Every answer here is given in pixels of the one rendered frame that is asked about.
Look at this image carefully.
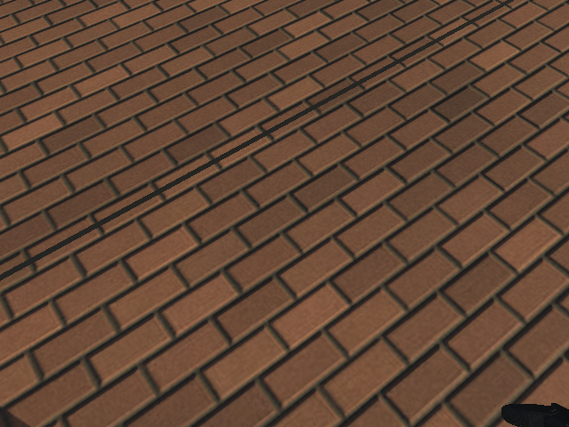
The robot right hand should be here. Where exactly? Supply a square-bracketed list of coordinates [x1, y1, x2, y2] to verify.
[501, 403, 569, 427]

